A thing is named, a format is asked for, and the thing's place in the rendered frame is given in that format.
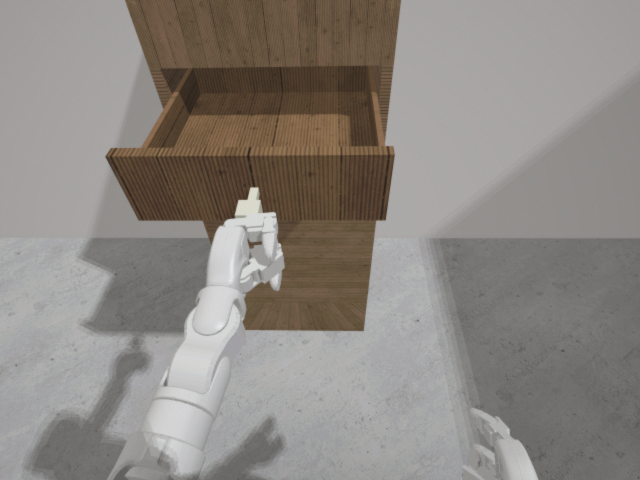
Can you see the handle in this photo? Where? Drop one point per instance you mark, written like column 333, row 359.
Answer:
column 250, row 206

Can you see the robot left hand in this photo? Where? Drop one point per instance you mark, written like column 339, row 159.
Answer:
column 230, row 254

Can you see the left robot forearm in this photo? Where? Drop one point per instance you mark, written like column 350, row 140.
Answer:
column 170, row 441

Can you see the robot right hand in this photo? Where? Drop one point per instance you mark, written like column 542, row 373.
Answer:
column 509, row 461

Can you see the cabinet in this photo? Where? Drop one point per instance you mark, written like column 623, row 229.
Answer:
column 324, row 285

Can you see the drawer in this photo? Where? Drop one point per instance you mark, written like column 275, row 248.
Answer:
column 310, row 138

